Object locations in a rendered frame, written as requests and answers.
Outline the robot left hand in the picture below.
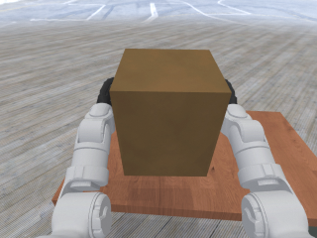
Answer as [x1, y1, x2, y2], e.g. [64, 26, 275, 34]
[96, 77, 114, 106]

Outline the robot right upper arm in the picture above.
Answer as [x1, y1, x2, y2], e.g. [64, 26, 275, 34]
[241, 190, 315, 238]

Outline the right robot forearm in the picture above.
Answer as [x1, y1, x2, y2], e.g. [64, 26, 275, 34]
[220, 103, 309, 230]

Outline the robot right hand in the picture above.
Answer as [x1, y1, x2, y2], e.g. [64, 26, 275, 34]
[225, 79, 238, 104]

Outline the left robot forearm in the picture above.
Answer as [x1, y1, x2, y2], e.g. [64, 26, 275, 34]
[52, 102, 116, 230]

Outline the carton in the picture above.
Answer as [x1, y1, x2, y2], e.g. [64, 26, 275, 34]
[109, 49, 232, 177]

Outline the robot left upper arm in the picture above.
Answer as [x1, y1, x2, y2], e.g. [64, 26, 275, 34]
[36, 191, 112, 238]

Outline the table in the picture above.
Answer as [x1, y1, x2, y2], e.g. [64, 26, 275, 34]
[52, 110, 317, 238]

